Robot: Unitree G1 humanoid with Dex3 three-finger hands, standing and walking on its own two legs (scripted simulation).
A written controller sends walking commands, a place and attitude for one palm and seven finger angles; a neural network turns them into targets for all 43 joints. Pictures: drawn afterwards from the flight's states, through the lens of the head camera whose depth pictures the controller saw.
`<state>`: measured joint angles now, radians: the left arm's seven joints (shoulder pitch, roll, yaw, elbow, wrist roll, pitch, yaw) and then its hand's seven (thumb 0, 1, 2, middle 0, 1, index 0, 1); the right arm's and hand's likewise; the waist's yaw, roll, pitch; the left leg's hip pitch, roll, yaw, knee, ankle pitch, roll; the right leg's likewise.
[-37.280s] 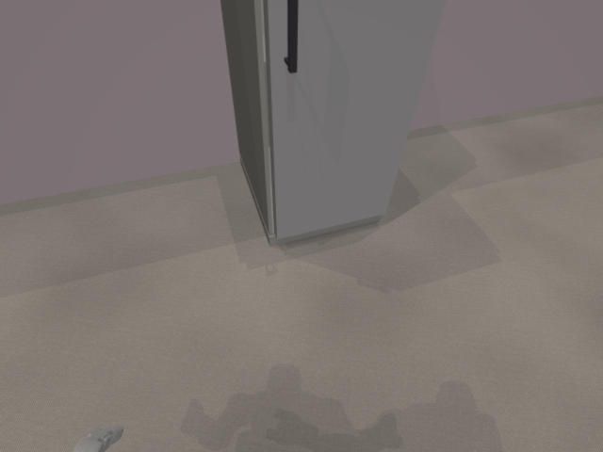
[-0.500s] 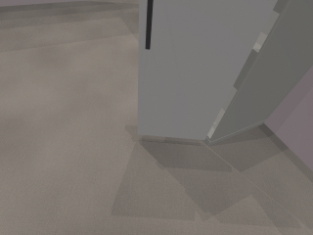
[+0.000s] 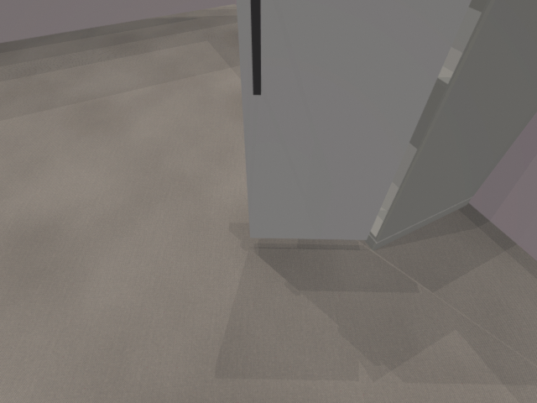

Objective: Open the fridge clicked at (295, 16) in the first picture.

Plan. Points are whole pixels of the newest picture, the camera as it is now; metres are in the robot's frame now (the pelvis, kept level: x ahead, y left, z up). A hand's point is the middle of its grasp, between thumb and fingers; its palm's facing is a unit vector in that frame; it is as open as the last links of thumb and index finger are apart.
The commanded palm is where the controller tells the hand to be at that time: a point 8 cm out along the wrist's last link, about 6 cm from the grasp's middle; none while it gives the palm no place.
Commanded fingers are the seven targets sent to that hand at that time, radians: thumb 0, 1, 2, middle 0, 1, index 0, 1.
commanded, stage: let the arm hang, fingers relaxed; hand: left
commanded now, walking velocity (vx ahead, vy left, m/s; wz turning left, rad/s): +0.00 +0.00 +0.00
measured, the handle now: (256, 22) +0.80 +0.08 +0.19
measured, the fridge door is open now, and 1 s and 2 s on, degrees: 62 62 62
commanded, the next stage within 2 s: look to check the result in 0.28 s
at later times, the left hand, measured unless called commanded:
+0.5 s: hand out of the picture +0.02 +0.17 -0.18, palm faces -0.03 -0.98 -0.19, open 7.4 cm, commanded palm none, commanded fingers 0.00 0.90 0.90 -0.20 -0.30 -0.20 -0.30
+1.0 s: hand out of the picture +0.03 +0.16 -0.18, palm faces -0.03 -0.98 -0.19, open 7.4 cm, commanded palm none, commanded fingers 0.00 0.90 0.90 -0.20 -0.30 -0.20 -0.30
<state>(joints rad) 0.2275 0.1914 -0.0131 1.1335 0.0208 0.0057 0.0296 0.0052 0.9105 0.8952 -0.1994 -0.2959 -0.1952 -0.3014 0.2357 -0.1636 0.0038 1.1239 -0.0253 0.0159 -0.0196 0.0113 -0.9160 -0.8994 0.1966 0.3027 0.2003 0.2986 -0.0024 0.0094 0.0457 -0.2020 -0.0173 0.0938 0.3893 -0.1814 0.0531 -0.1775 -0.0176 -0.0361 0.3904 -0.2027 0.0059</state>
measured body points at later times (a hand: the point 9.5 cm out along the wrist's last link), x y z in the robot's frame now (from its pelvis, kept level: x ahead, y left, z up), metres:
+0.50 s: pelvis +0.01 +0.00 +0.00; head +0.03 +0.00 +0.45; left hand +0.02 +0.22 -0.16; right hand +0.01 -0.22 -0.16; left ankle +0.02 +0.08 -0.74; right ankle +0.00 -0.12 -0.74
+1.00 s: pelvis +0.02 -0.01 +0.00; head +0.04 -0.01 +0.45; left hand +0.03 +0.21 -0.16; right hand +0.02 -0.23 -0.16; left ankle +0.02 +0.08 -0.74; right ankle +0.00 -0.12 -0.74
